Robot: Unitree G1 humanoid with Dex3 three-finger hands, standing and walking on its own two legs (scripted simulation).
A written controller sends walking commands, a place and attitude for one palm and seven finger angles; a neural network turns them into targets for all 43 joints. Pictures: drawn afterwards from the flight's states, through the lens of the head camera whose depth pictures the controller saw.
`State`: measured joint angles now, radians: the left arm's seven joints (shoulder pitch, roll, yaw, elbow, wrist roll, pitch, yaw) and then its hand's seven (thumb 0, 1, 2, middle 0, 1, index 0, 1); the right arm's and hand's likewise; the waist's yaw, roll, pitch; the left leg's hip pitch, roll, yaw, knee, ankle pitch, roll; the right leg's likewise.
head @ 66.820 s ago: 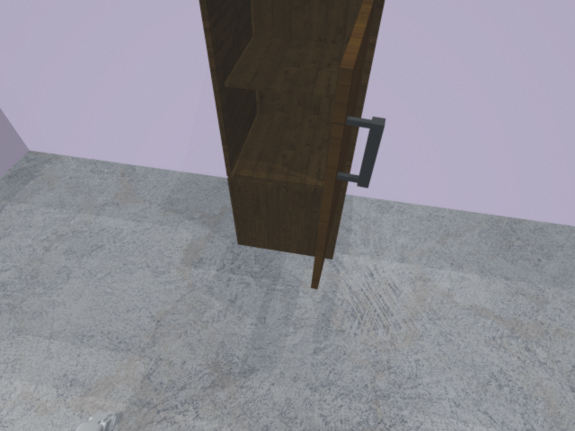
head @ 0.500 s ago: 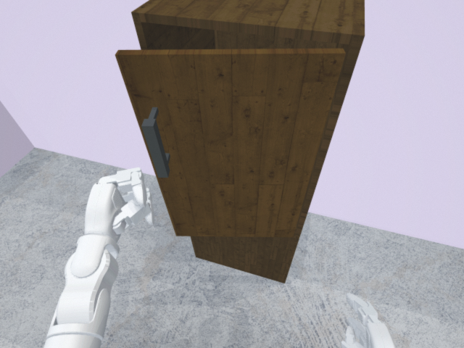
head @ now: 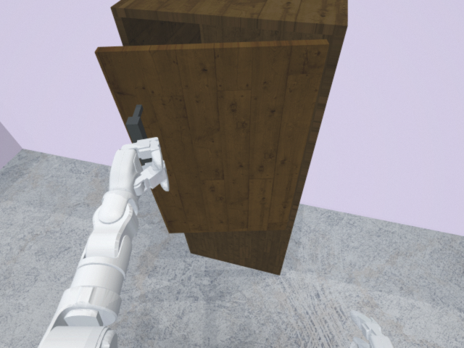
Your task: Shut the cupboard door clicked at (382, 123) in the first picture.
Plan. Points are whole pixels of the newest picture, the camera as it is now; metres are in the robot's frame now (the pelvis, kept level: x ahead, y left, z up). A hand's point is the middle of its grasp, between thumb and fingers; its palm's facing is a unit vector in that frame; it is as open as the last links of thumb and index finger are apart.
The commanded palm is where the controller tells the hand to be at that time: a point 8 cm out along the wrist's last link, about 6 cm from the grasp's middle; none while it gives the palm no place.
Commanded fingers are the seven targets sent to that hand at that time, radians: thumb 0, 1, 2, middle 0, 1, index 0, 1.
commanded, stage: bring the fist close to the handle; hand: left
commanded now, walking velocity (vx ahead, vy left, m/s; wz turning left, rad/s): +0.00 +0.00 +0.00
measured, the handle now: (145, 141) +0.47 +0.19 +0.10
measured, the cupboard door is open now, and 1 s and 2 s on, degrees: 16 9 0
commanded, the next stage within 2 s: push the door shut along its arc in 0.34 s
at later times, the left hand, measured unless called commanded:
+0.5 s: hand (156, 170) +0.39 +0.15 +0.11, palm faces +0.03 -1.00 -0.01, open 3.1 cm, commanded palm +0.37 +0.20 +0.10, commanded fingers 0.00 0.90 0.90 -1.30 -1.50 -1.30 -1.50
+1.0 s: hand (174, 147) +0.45 +0.13 +0.11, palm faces -0.12 -0.99 -0.03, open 3.1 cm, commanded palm +0.44 +0.18 +0.10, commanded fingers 0.00 0.90 0.90 -1.30 -1.50 -1.30 -1.50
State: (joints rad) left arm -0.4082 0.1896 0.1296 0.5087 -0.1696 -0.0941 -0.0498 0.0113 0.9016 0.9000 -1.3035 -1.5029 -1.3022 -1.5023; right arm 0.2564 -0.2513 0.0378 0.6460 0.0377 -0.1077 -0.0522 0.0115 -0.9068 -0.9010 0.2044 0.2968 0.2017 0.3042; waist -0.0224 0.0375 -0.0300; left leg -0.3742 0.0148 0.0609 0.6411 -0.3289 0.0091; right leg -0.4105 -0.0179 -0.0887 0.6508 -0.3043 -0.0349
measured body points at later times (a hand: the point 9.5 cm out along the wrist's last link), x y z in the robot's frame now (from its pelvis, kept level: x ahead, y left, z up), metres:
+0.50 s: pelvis -0.01 +0.00 +0.00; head +0.02 -0.01 +0.45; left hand +0.38 +0.20 +0.11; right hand +0.12 -0.25 -0.11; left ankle +0.00 +0.11 -0.72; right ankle +0.02 -0.09 -0.72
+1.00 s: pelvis -0.01 +0.02 -0.01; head +0.04 +0.01 +0.44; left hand +0.45 +0.18 +0.11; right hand +0.06 -0.25 -0.13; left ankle +0.00 +0.11 -0.72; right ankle +0.02 -0.09 -0.72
